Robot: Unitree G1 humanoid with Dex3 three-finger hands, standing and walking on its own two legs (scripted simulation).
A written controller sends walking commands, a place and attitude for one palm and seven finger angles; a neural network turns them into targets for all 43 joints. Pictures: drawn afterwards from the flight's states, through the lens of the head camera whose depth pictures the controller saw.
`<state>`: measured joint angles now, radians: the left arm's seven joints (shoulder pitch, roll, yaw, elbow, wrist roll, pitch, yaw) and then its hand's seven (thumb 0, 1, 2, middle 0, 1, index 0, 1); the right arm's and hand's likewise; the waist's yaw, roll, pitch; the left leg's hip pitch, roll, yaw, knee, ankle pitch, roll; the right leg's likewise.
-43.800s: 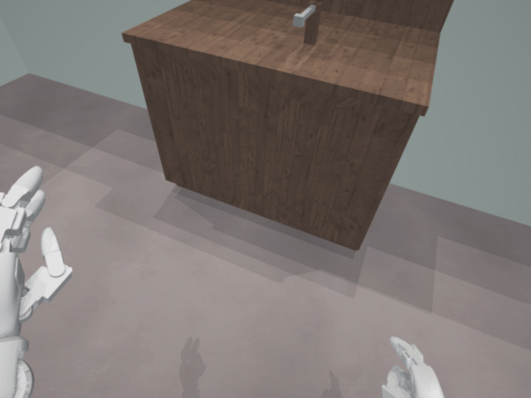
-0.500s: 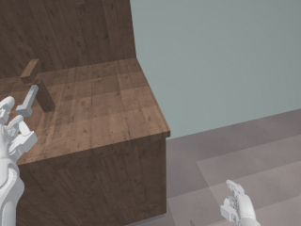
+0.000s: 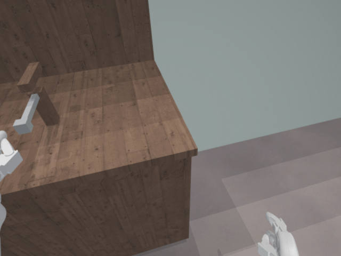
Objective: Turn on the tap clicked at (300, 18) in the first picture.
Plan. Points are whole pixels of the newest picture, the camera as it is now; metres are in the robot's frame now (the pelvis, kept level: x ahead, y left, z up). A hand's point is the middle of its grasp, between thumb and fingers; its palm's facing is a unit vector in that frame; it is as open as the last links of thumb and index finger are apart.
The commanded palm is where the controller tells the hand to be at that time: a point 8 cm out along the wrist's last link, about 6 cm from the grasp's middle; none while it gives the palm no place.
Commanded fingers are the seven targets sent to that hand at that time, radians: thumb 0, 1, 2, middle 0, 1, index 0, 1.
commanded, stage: reach beside the lever's end, fingers flat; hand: left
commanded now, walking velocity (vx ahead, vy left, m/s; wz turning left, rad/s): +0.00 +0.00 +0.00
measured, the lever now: (23, 126) +0.33 +0.41 +0.16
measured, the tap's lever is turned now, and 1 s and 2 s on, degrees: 0 0 0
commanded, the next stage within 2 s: push the lever round in 1.70 s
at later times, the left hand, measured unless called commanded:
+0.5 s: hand (17, 143) +0.26 +0.36 +0.18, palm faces +0.60 -0.79 -0.12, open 7.7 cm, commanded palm +0.21 +0.40 +0.18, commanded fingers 0.00 0.90 0.90 -0.16 -0.19 -0.16 -0.19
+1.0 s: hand (7, 138) +0.29 +0.42 +0.16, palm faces +0.63 -0.77 -0.13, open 7.8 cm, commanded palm +0.24 +0.46 +0.16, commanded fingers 0.00 0.90 0.90 -0.15 -0.15 -0.15 -0.15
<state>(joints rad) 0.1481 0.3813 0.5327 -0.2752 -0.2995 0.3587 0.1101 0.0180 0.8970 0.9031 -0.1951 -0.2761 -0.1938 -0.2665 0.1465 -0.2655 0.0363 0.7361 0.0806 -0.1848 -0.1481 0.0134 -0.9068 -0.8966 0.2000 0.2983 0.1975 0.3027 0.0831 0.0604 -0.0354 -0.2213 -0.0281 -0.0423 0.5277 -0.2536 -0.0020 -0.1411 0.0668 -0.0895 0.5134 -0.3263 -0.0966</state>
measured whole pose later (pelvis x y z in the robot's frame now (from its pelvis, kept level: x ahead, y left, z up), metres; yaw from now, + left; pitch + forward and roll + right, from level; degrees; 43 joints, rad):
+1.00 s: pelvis -0.01 +0.02 +0.00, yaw +0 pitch +2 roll -1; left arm -0.23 0.58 0.64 0.42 -0.20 0.15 -0.05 0.02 0.90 0.90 -0.15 -0.16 -0.15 -0.15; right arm 0.23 -0.28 0.03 0.73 0.07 -0.15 -0.14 0.01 -0.91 -0.90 0.20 0.30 0.20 0.30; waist 0.03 0.04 -0.02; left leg -0.34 -0.04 -0.04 0.55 -0.24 0.03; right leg -0.24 0.06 -0.09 0.50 -0.29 -0.07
